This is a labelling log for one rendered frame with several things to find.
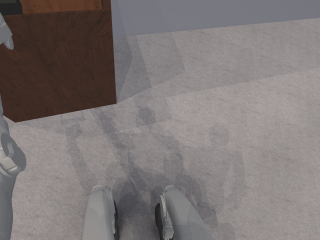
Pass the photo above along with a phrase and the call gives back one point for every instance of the left robot forearm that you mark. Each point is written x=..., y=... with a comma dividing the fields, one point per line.
x=3, y=123

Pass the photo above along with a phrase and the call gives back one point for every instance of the robot right foot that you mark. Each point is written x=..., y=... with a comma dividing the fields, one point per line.
x=159, y=223

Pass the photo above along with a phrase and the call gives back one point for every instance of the drawer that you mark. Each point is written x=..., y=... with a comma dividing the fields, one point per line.
x=46, y=6

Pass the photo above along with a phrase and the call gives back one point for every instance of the left robot thigh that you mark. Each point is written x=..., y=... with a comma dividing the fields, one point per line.
x=97, y=224

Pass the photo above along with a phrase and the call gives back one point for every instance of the left robot upper arm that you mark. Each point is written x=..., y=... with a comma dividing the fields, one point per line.
x=12, y=162

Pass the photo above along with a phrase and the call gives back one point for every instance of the left robot hand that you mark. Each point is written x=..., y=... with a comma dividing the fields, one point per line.
x=5, y=34

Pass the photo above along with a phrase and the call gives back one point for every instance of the handle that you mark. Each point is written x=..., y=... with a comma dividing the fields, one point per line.
x=10, y=7

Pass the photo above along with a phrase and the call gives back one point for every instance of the cabinet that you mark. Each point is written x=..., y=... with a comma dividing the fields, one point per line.
x=61, y=62

